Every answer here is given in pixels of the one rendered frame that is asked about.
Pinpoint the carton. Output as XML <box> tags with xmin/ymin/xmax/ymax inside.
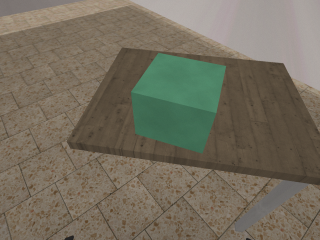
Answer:
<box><xmin>131</xmin><ymin>53</ymin><xmax>226</xmax><ymax>154</ymax></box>

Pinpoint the table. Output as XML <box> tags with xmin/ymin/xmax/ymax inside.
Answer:
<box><xmin>66</xmin><ymin>47</ymin><xmax>320</xmax><ymax>232</ymax></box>

